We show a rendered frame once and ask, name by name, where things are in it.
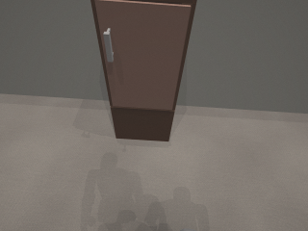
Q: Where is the handle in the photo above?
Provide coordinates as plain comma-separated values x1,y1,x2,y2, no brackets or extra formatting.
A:
103,28,114,63

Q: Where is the cupboard door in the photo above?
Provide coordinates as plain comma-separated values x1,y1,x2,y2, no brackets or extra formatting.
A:
94,0,191,110

